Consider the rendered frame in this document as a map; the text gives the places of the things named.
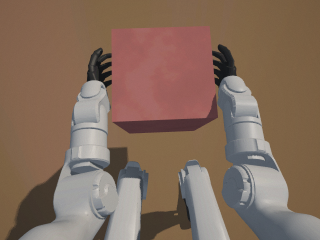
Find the left robot thigh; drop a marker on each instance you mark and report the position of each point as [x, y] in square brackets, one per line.
[125, 222]

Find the robot left hand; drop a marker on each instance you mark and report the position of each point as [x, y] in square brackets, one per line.
[95, 68]

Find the robot right hand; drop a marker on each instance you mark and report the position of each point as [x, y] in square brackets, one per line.
[226, 64]

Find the left robot forearm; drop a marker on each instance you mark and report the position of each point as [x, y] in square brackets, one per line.
[89, 130]

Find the right robot forearm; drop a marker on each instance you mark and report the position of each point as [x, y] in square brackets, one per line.
[243, 126]

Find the right robot upper arm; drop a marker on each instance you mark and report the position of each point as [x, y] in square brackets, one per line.
[260, 195]

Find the carton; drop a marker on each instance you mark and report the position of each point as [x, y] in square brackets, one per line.
[162, 79]

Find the robot left shin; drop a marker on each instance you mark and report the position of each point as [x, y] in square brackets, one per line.
[129, 164]

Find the left robot upper arm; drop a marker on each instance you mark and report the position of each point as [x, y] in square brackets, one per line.
[82, 203]

